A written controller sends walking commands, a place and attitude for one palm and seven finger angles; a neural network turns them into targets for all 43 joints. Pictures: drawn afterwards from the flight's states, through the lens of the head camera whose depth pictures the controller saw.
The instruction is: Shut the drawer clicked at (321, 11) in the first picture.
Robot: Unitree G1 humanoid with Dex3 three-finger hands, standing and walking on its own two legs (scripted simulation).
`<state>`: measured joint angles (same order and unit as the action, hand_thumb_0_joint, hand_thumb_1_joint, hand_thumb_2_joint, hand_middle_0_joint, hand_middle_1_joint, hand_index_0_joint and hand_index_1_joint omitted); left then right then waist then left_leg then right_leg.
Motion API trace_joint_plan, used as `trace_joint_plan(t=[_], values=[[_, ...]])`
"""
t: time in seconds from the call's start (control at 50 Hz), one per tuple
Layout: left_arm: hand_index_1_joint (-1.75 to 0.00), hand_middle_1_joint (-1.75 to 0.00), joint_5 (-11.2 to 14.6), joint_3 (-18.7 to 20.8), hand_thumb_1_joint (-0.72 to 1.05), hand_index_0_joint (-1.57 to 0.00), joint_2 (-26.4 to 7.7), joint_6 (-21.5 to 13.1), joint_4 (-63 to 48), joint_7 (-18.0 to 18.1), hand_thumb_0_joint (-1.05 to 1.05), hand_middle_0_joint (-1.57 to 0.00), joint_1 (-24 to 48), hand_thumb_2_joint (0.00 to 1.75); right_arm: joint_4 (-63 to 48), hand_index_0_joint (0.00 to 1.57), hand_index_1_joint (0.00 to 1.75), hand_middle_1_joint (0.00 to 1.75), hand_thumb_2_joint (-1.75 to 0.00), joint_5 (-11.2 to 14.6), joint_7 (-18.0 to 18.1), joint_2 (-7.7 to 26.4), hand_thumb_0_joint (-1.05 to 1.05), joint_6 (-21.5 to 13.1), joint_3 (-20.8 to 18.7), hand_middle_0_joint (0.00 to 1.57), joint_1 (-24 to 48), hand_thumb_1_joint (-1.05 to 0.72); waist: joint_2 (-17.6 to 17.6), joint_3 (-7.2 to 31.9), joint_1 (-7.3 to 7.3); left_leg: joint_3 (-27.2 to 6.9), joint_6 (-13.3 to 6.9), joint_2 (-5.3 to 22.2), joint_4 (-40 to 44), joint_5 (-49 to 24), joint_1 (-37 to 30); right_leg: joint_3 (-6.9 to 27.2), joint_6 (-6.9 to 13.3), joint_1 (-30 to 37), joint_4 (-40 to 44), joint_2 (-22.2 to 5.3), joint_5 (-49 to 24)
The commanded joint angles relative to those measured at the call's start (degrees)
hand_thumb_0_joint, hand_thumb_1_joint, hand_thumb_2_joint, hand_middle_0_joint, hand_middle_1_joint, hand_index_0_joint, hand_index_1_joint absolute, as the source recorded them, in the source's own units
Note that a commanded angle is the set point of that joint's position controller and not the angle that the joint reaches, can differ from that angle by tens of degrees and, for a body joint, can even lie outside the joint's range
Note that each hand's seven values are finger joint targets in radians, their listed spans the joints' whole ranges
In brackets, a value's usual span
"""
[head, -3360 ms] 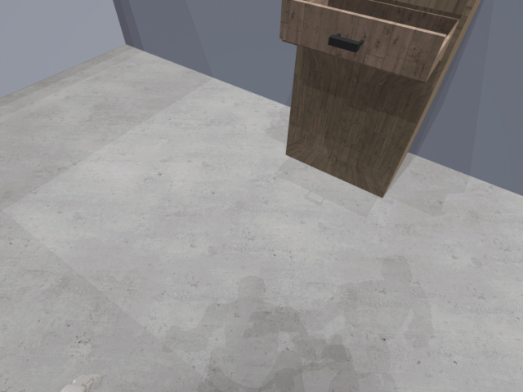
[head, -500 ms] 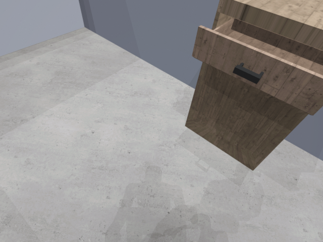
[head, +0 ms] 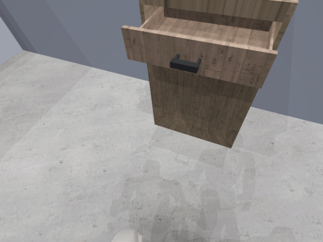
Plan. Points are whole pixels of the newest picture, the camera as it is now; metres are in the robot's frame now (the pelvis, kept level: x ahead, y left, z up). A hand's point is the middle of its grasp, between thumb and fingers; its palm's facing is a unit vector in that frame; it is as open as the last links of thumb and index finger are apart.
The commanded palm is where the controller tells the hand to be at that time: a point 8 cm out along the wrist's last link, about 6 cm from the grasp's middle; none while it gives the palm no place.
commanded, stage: turn to face it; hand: left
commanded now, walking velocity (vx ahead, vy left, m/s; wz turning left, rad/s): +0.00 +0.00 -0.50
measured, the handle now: (186, 62) +0.69 -0.05 +0.04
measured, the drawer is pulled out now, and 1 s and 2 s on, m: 0.20 0.20 0.20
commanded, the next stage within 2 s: take the last steps up to it in 0.44 s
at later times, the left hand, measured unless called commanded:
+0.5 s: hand out of the picture +0.14 +0.25 -0.17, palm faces -0.19 -0.96 -0.20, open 7.4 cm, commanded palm none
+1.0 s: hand out of the picture +0.13 +0.19 -0.17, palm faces -0.29 -0.94 -0.19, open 7.3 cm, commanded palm none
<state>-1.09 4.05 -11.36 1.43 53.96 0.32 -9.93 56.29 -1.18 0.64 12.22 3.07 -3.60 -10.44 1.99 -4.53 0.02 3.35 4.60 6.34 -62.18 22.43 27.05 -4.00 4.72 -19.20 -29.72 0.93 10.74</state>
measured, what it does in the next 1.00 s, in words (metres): steps on the spot, turning right: left foot, then right foot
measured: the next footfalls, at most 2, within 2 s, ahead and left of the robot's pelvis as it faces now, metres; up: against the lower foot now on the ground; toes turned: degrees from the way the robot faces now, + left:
left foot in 0.30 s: +0.05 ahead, +0.16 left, +0.00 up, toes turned -6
right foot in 0.72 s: +0.00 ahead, -0.08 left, +0.00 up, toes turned -23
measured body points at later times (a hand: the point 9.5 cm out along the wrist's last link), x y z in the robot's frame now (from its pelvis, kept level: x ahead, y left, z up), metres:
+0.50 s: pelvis +0.02 +0.06 +0.01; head +0.06 +0.08 +0.46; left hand +0.15 +0.30 -0.15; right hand +0.01 -0.19 -0.12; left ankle +0.01 +0.16 -0.73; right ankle -0.02 -0.08 -0.66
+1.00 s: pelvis +0.08 +0.01 +0.00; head +0.09 +0.01 +0.45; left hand +0.15 +0.24 -0.15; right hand +0.03 -0.22 -0.15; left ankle +0.17 +0.12 -0.70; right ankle -0.03 -0.06 -0.73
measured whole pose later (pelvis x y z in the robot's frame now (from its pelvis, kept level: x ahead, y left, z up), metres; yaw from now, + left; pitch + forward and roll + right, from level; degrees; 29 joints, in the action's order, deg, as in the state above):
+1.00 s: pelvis +0.08 +0.01 +0.00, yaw -19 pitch -1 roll -1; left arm -1.4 2.3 -10.1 -1.9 62.7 0.1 -18.3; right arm 59.7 -1.4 -1.3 10.5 0.5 -3.1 -14.3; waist 0.3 -1.9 0.9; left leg 6.1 2.4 6.9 -46.0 18.2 26.5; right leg -5.0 1.1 -2.2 -22.3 0.1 19.6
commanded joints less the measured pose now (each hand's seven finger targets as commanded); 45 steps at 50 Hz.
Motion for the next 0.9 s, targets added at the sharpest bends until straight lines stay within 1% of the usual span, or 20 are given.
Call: trace_joint_plan(t=[0.0, 0.16, 0.24, 0.26, 0.28, 0.3, 0.34, 0.38, 0.44, 0.48, 0.52, 0.6, 0.62, 0.66, 0.68, 0.7, 0.72, 0.76, 0.82, 0.88], values=[[-0.3, -0.3, 0.0, 2.5, 0.9, -0.2, -10.9, -1.0, -3.6, 0.3, 0.0, -0.2, -2.0, 0.9, -4.1, 0.2, 0.3, 0.3, -0.9, -0.1, 0.4, 4.4, 0.0, -1.3, -0.9, 0.2, -1.5, -0.9, -8.2, 7.5, -0.83, -1.7, 0.4, -0.5, 4.1, -1.2, 2.6, 18.6, 5.1, 8.4, 13.6, -13.5, -3.3], [-0.3, -0.3, -0.4, 3.0, 0.9, -0.2, -12.8, -0.1, -5.0, 0.1, 0.0, -0.2, -1.4, 0.9, -6.7, 0.2, 0.3, 0.3, -0.9, 0.7, 0.9, 4.9, 0.0, -2.0, -0.4, 0.2, 0.3, -0.9, -9.7, 8.6, -1.74, -1.7, -1.1, -3.6, 18.6, 2.5, -4.2, 24.6, 6.4, 8.7, 11.8, -13.0, -7.7], [-0.3, -0.3, 0.3, 2.6, 0.9, -0.2, -11.5, 0.5, -6.1, 0.2, 0.0, -0.2, 2.0, 0.9, -5.0, 0.2, 0.3, 0.3, -0.9, 1.0, 1.5, 5.5, 0.0, -3.1, -0.2, 0.2, -7.3, -0.9, -7.6, 9.9, 2.13, -1.4, -2.7, -3.6, 38.8, -7.7, -19.9, 22.7, 1.5, 0.6, 6.9, -8.8, -4.6], [-0.3, -0.3, 0.7, 2.0, 0.9, -0.2, -8.9, 0.7, -6.9, -0.1, 0.0, -0.2, 1.6, 0.9, -5.1, 0.2, 0.3, 0.3, -0.9, 0.5, 1.6, 8.7, 0.0, -3.5, -0.6, 0.2, -8.2, -0.9, 1.4, 9.2, 2.42, -10.4, -5.7, 4.3, 45.8, -4.6, -24.4, 17.7, -1.7, -7.2, 0.4, -3.1, 4.1], [-0.3, -0.3, 0.7, 1.6, 0.9, -0.2, -6.3, 0.8, -7.8, -0.7, 0.0, -0.2, 0.9, 0.9, -7.1, 0.2, 0.3, 0.3, -0.9, -0.2, 1.5, 13.5, 0.0, -3.2, -1.3, 0.2, -5.4, -0.9, 15.5, 5.0, 1.45, -23.5, -10.9, 16.9, 51.7, -3.5, -21.5, 7.8, -5.1, -15.2, -12.7, 3.4, 16.7], [-0.3, -0.3, -0.3, 2.0, 0.9, -0.2, -8.5, 1.2, -7.6, -0.7, 0.0, -0.2, 2.3, 0.9, -7.9, 0.2, 0.3, 0.3, -0.9, -0.3, 1.7, 13.3, 0.0, -3.1, -1.2, 0.2, -2.8, -0.9, 13.8, 2.8, 1.96, -25.0, -13.7, 20.4, 52.7, -5.5, -14.4, 8.3, -6.4, -14.4, -24.5, 1.0, 19.2], [-0.3, -0.3, -0.6, 2.7, 0.9, -0.2, -8.8, 1.0, -5.5, -1.2, 0.0, -0.2, -0.6, 0.9, -8.3, 0.2, 0.3, 0.3, -0.9, -0.5, 1.9, 9.4, 0.0, -3.5, -0.1, 0.2, 1.2, -0.9, 5.8, 3.3, -1.34, -15.3, -13.7, 14.4, 48.1, -18.9, -14.3, 8.0, -6.8, -13.0, -35.3, 0.0, 14.9], [-0.3, -0.3, -0.3, 1.8, 0.9, -0.2, -6.7, 1.0, -4.3, -1.4, 0.0, -0.2, -2.1, 0.9, -7.6, 0.2, 0.3, 0.3, -0.9, -0.3, 2.0, 8.2, 0.0, -4.0, 0.2, 0.2, 0.3, -0.9, 5.7, 4.8, -1.36, -5.6, -11.8, 9.3, 44.3, -32.3, -19.6, 5.8, -7.6, -13.7, -36.1, -0.6, 12.1], [-0.3, -0.3, 0.0, 0.8, 0.9, -0.2, -5.3, 0.9, -4.3, -1.3, 0.0, -0.2, 0.7, 0.9, -4.8, 0.2, 0.3, 0.3, -0.9, -0.2, 2.1, 7.9, 0.0, -4.3, 0.0, 0.2, -5.4, -0.9, 7.3, 6.0, 0.94, -3.6, -12.1, 9.3, 41.1, -47.4, -26.4, 3.4, -8.2, -12.7, -28.5, -1.6, 13.4], [-0.3, -0.3, 0.1, 0.4, 0.9, -0.2, -4.7, 1.1, -4.2, -1.2, 0.0, -0.2, 2.1, 0.9, -3.2, 0.2, 0.3, 0.3, -0.9, -0.1, 2.0, 8.5, 0.0, -4.0, -0.4, 0.2, -7.8, -0.9, 8.8, 6.4, 2.06, -2.9, -12.4, 10.1, 40.2, -48.8, -28.0, 1.8, -8.0, -10.1, -22.8, -2.1, 14.3], [-0.3, -0.3, 0.1, -0.1, 0.9, -0.2, -4.3, 0.9, -4.2, -1.0, 0.0, -0.2, 4.1, 0.9, -2.0, 0.2, 0.3, 0.3, -0.9, -0.3, 1.8, 8.9, 0.0, -3.6, -0.8, 0.2, -9.1, -0.9, 9.1, 5.3, 3.27, -3.2, -12.6, 10.7, 39.8, -48.2, -26.8, 0.4, -7.4, -7.0, -16.8, -2.1, 15.5], [-0.3, -0.3, 0.0, -0.3, 0.9, -0.2, -3.4, 0.2, -2.8, -1.7, 0.0, -0.2, 3.9, 0.9, 0.2, 0.2, 0.3, 0.3, -0.9, -0.8, 1.4, 9.9, 0.0, -3.6, -1.2, 0.2, -10.7, -0.9, 9.8, 5.2, 3.64, -5.4, -12.2, 12.7, 41.6, -28.7, -24.2, -1.7, -5.8, -1.6, -9.5, -1.2, 16.4], [-0.3, -0.3, -0.1, -0.4, 0.9, -0.2, -3.7, -0.1, -2.4, -1.9, 0.0, -0.2, 3.7, 0.9, 0.7, 0.2, 0.3, 0.3, -0.9, -0.7, 1.3, 9.5, 0.0, -3.7, -1.1, 0.2, -11.1, -0.9, 8.6, 4.8, 3.21, -5.9, -11.7, 12.4, 40.9, -25.1, -22.2, -2.0, -5.2, 1.3, -5.2, -0.9, 14.1], [-0.3, -0.3, -0.2, 0.2, 0.9, -0.2, -4.9, -1.0, 0.4, -1.8, 0.0, -0.2, -3.5, 0.9, 1.0, 0.2, 0.3, 0.3, -0.9, -0.2, 1.1, 8.8, 0.0, -4.0, -1.0, 0.2, -8.8, -0.9, 4.6, 6.6, -0.76, -2.1, -8.2, 9.8, 33.6, -15.0, -15.3, -1.4, -3.6, 14.2, 7.7, -1.9, 4.6], [-0.3, -0.3, -0.5, 1.1, 0.9, -0.2, -9.0, -1.8, 2.1, -1.2, 0.0, -0.2, -8.3, 0.9, 0.2, 0.2, 0.3, 0.3, -0.9, 0.5, 0.7, 5.4, 0.0, -4.4, -0.1, 0.2, -8.6, -0.9, -6.4, 8.3, -2.72, 4.4, -5.0, 5.5, 22.0, -5.8, -2.0, 9.9, 0.2, 27.7, 12.3, -12.1, 6.0], [-0.3, -0.3, -0.1, 2.0, 0.9, -0.2, -13.9, -2.0, 3.9, -0.5, 0.0, -0.2, -13.6, 0.9, -2.8, 0.2, 0.3, 0.3, -0.9, 0.4, 0.3, 2.6, 0.0, -4.3, 1.0, 0.2, -2.8, -0.9, -18.2, 6.0, -5.96, 6.3, -2.2, -1.4, 8.5, 14.5, 12.2, 26.4, 6.6, 30.4, 16.4, -23.4, 1.4], [-0.3, -0.3, 0.4, 1.8, 0.9, -0.2, -12.5, -2.2, 4.7, 0.4, 0.0, -0.2, -15.4, 0.9, -3.7, 0.2, 0.3, 0.3, -0.9, -0.1, 0.4, 5.0, 0.0, -3.8, 0.6, 0.2, 0.1, -0.9, -14.4, 4.9, -6.66, 0.0, -2.8, 0.2, 2.6, 13.3, 13.3, 26.6, 9.5, 26.0, 17.1, -25.0, 3.0], [-0.3, -0.3, 0.2, 1.0, 0.9, -0.2, -8.7, -2.7, 4.3, 0.7, 0.0, -0.2, -10.3, 0.9, -2.0, 0.2, 0.3, 0.3, -0.9, -0.4, -0.2, 4.5, 0.0, -3.9, 0.1, 0.2, 0.5, -0.9, -11.0, -1.2, -3.62, -1.8, -2.9, 2.2, -1.2, 6.0, 14.3, 21.4, 9.1, 19.1, 18.0, -20.8, 8.4], [-0.3, -0.3, -0.3, 0.0, 0.9, -0.2, -6.5, -4.0, 3.9, 0.6, 0.0, -0.2, -6.2, 0.9, 0.5, 0.2, 0.3, 0.3, -0.9, -0.5, -1.0, 1.9, 0.0, -3.7, -0.2, 0.2, -3.9, -0.9, -7.9, -2.3, 0.43, 1.1, -1.7, 2.0, 4.0, -0.1, 6.2, 11.3, 6.2, 10.7, 18.0, -16.5, 0.7], [-0.3, -0.3, -0.2, -0.2, 0.9, -0.2, -6.7, -4.5, 5.5, 0.4, 0.0, -0.2, -8.5, 0.9, 0.2, 0.2, 0.3, 0.3, -0.9, -0.4, -1.5, 0.7, 0.0, -3.8, 0.1, 0.2, -2.8, -0.9, -8.7, -2.5, -0.04, 2.8, -1.6, 1.0, 11.7, -4.2, 3.8, 9.6, 5.8, 10.3, 18.1, -15.0, -2.8]])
